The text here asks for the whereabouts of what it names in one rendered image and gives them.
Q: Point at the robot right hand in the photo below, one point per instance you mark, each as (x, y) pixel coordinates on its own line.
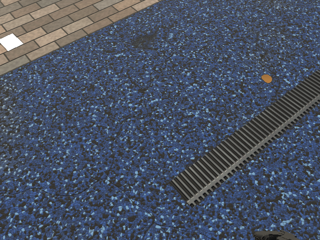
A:
(274, 235)

